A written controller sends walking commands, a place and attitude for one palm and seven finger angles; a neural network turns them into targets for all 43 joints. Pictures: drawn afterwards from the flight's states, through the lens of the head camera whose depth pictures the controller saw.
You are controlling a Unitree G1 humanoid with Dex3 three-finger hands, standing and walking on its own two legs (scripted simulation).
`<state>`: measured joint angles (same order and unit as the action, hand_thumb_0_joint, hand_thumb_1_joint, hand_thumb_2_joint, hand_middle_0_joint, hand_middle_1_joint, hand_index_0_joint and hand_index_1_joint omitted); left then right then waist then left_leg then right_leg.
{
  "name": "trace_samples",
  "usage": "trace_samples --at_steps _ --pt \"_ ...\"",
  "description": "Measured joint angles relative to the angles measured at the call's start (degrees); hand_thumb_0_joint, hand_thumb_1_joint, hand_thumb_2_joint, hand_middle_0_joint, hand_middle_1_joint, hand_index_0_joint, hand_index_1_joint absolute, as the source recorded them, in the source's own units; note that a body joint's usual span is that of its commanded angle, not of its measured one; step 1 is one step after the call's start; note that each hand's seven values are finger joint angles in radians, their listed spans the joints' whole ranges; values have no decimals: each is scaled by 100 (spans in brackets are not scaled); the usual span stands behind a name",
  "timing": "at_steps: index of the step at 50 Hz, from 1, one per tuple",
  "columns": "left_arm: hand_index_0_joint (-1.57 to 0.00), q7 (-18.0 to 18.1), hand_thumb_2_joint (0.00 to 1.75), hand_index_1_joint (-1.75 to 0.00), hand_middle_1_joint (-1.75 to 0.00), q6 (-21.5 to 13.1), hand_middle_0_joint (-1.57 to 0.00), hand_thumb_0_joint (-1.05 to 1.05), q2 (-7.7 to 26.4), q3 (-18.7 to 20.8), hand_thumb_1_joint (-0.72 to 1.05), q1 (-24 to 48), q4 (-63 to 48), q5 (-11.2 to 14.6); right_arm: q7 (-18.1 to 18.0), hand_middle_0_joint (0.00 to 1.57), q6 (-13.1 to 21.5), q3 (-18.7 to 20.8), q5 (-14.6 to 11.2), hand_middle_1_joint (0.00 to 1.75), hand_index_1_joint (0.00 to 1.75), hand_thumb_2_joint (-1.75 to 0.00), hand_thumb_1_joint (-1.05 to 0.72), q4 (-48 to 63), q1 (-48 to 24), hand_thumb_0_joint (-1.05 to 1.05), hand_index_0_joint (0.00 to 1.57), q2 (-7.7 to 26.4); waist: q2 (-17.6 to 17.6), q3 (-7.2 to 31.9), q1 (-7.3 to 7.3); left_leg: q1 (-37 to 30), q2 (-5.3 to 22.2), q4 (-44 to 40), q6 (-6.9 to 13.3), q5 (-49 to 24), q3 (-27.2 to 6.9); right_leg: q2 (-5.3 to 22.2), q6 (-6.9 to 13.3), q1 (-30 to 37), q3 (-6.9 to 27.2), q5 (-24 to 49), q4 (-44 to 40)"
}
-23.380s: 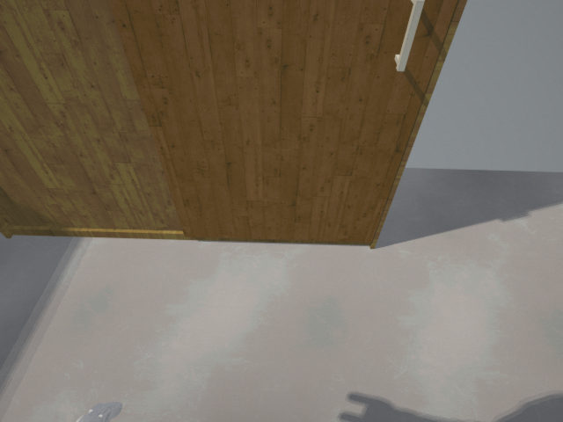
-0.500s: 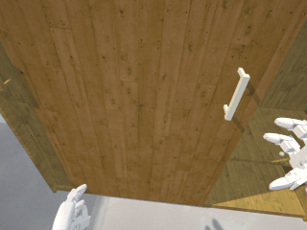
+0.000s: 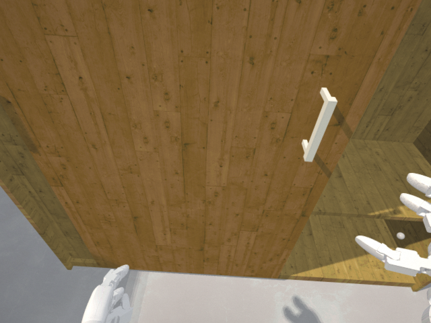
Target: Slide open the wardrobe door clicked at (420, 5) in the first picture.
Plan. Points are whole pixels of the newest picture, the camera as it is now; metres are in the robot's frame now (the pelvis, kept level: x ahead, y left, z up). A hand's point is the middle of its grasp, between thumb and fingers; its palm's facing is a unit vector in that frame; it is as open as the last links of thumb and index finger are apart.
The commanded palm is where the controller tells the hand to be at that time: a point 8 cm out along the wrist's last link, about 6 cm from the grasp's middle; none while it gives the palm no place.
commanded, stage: draw the hand back to the body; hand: right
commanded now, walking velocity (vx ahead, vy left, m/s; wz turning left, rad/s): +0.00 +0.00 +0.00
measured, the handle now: (316, 126) +0.47 -0.23 +0.15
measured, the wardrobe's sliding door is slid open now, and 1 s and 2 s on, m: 0.65 0.65 0.65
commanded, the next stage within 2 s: step back with the hand held close in 0.72 s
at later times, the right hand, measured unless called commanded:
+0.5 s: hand (404, 236) +0.20 -0.26 +0.16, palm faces +0.46 +0.81 -0.35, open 7.7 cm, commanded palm +0.15 -0.29 +0.17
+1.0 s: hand (406, 231) +0.21 -0.27 +0.16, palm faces +0.44 +0.80 -0.40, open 7.4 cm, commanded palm +0.15 -0.30 +0.17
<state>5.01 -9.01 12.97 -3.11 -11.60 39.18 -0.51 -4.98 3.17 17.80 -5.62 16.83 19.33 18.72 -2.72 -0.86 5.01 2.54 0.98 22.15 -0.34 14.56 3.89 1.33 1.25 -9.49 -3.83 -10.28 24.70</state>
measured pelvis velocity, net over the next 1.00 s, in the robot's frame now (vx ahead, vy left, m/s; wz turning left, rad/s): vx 0.00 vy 0.00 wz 0.02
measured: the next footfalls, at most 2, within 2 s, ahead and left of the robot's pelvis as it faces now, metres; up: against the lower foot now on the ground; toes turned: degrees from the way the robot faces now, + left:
left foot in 1.92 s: -0.17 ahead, +0.07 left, +0.00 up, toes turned +1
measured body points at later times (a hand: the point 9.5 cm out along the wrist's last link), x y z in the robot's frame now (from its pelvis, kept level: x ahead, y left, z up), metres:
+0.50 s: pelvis +0.02 +0.00 +0.00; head -0.02 +0.02 +0.45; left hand +0.21 +0.22 -0.07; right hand +0.17 -0.30 +0.18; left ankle -0.02 +0.12 -0.74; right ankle +0.04 -0.10 -0.74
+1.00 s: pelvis +0.00 +0.00 +0.00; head -0.01 +0.01 +0.45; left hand +0.19 +0.23 -0.08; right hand +0.18 -0.31 +0.18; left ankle -0.02 +0.12 -0.74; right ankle +0.04 -0.10 -0.74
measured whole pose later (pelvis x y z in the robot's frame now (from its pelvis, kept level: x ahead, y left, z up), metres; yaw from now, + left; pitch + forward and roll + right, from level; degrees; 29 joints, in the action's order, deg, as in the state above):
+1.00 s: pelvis +0.00 +0.00 +0.00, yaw +1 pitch -2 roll +2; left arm 4.3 -2.5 13.6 -1.3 -9.6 35.2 -0.7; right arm -5.4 7.1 22.0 -3.8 22.0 24.9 20.7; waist -3.0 -0.3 3.2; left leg 4.8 -0.4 19.6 -0.4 12.7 3.3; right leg 2.7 1.1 -12.9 -4.2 -10.5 25.5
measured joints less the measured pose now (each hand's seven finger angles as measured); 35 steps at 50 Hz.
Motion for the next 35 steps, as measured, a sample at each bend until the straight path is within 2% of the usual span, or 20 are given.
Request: trace_samples --at_steps 11,22,28,35 --pt "-20 -61 90 -30 -30 188 -20 2 40 144 90 26 -75 -20 -17 23 152 126 56 61 61 -64 -37 268 404 0 23 65 2 13 -87 -160 3 -129 -11 10 -102 0 -5 202 -101 -49 -128" --pt "-20 -60 90 -30 -30 266 -20 1 23 193 90 75 -188 -37 6 22 176 169 71 39 39 -82 -74 662 787 0 22 112 13 81 -15 -220 -20 -184 1 36 -79 18 -26 219 -75 -104 -109" --pt "-20 -56 90 -30 -30 300 -20 1 -1 166 90 128 -196 -47 -25 21 100 161 73 33 33 -87 -84 545 654 1 21 21 -3 37 18 -224 -23 -203 13 16 -53 16 -34 220 -48 -66 -143" --pt "-20 -44 90 -30 -30 300 -20 1 -44 137 90 115 -169 -66 -12 21 82 93 75 31 31 -89 -88 583 646 1 21 16 6 29 7 -259 -42 -243 26 -10 -47 32 -47 249 -40 -44 -170"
